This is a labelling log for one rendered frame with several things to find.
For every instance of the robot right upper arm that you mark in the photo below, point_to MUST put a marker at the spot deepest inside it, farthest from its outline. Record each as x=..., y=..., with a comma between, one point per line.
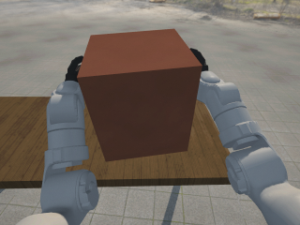
x=258, y=173

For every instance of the robot right hand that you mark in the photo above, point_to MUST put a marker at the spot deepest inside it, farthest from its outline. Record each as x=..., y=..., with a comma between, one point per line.
x=200, y=58

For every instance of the table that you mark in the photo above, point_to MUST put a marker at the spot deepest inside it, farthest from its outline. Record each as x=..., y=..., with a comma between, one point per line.
x=24, y=140

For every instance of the carton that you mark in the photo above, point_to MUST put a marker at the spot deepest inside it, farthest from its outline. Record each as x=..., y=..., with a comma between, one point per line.
x=140, y=89

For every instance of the left robot forearm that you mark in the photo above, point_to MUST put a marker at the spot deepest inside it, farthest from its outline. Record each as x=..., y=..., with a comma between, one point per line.
x=65, y=127

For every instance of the robot left upper arm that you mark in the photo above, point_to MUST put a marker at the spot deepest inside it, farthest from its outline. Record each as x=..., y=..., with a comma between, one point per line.
x=66, y=198

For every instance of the right robot forearm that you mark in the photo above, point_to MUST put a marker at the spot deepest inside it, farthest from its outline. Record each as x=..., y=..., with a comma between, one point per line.
x=237, y=130

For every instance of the robot left hand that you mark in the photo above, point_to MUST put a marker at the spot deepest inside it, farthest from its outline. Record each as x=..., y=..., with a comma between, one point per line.
x=73, y=69

